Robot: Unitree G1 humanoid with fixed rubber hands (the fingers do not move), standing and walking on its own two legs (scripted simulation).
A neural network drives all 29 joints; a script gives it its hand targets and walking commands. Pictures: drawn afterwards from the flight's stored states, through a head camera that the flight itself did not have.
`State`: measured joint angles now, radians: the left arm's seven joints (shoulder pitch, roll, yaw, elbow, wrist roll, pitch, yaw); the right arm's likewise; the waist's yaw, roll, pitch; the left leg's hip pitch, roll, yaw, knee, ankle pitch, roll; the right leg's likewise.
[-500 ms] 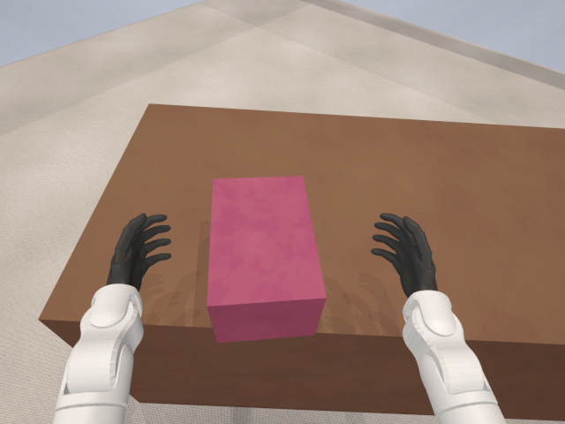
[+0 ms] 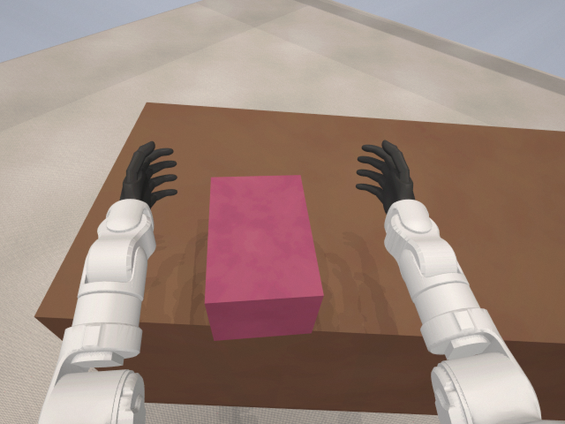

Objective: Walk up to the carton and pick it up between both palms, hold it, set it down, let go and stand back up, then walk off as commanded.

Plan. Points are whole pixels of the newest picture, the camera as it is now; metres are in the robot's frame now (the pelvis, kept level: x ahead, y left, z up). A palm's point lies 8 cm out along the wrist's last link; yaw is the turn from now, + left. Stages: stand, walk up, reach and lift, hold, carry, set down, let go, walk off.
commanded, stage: reach and lift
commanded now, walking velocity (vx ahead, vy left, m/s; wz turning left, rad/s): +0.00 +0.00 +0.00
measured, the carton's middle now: (259, 253) +0.40 +0.07 -0.05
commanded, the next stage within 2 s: none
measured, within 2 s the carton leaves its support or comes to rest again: neither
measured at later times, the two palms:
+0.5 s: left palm (165, 227) +0.37 +0.21 +0.04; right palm (377, 225) +0.40 -0.12 +0.05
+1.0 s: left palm (172, 234) +0.37 +0.21 +0.02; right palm (366, 236) +0.40 -0.11 +0.03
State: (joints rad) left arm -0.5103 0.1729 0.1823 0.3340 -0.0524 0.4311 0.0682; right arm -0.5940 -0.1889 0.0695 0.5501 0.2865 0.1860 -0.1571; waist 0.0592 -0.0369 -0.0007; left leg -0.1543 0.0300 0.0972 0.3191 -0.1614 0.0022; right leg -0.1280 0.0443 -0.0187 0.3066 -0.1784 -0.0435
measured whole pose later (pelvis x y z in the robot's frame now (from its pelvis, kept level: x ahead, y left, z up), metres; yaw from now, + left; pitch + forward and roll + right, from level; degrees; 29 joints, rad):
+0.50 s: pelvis +0.00 +0.00 -0.01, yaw +2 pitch +7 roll -1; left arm -0.61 0.12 0.21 0.95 0.00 -0.09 0.04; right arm -0.68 -0.11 0.03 1.03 0.21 -0.16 -0.15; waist 0.04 0.00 -0.09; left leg -0.35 0.04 0.06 0.44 -0.20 0.00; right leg -0.29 0.05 -0.05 0.37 -0.20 -0.04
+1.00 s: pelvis -0.03 +0.01 -0.04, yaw +1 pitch +18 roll -2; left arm -0.90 0.14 0.15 1.42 -0.07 -0.40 0.11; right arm -0.89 -0.11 -0.03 1.39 0.19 -0.37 -0.10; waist 0.04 -0.01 -0.23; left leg -0.77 0.05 0.05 0.70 -0.25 0.01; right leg -0.71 0.04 -0.07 0.65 -0.26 -0.04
